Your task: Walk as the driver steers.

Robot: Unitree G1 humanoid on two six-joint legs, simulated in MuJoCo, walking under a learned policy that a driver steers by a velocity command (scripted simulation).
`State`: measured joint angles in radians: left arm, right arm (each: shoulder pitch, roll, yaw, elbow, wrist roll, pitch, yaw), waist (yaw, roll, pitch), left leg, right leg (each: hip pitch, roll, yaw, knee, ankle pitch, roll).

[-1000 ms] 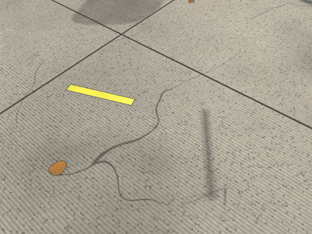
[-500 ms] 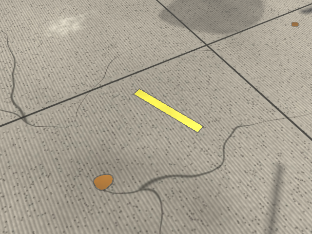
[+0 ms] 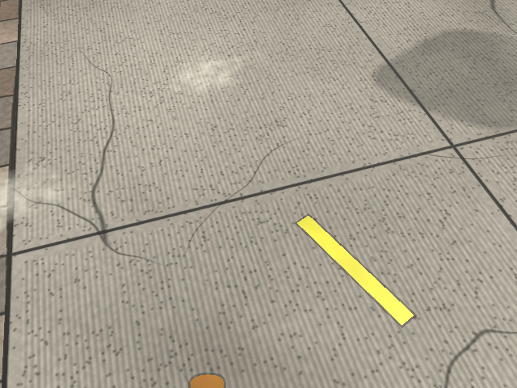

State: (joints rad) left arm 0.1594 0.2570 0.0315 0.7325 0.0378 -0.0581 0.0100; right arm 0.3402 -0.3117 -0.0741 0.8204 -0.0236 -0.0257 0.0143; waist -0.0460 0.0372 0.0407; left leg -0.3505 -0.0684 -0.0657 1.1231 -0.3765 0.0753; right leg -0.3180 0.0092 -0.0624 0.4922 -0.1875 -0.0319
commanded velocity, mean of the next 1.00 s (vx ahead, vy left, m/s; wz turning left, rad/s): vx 0.50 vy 0.00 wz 0.21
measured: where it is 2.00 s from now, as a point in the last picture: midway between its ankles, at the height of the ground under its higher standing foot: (222, 216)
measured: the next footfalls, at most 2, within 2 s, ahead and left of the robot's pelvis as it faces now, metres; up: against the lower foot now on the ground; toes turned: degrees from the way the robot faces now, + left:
left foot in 0.40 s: +0.33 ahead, +0.15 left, +0.00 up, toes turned +18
right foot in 0.98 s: +0.67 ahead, +0.09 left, +0.00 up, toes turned +6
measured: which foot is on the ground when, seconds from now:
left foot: up 0.00-0.38, down 0.40-0.96, up 0.98-1.00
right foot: down 0.00-0.40, up 0.42-0.96, down 0.98-1.00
